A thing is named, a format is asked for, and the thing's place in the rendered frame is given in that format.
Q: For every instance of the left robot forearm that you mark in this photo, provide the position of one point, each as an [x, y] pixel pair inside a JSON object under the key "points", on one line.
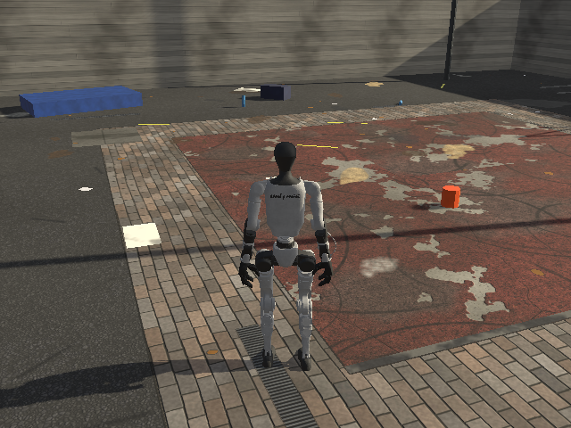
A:
{"points": [[248, 243]]}

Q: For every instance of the robot left shin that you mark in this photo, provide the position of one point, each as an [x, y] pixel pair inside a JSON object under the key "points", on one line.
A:
{"points": [[267, 322]]}

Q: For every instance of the robot right hand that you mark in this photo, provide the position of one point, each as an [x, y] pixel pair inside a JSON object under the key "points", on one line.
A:
{"points": [[327, 273]]}

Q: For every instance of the right robot forearm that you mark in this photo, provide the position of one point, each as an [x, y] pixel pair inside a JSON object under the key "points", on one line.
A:
{"points": [[323, 244]]}

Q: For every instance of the robot head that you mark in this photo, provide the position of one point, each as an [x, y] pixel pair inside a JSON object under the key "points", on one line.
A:
{"points": [[285, 154]]}

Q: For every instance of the robot right upper arm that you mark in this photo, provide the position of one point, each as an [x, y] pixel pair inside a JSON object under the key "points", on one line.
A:
{"points": [[316, 204]]}

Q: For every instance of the robot left hand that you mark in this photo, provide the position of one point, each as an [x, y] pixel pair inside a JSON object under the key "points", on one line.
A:
{"points": [[244, 274]]}

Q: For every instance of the robot left upper arm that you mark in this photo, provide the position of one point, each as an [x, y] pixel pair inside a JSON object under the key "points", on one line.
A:
{"points": [[254, 203]]}

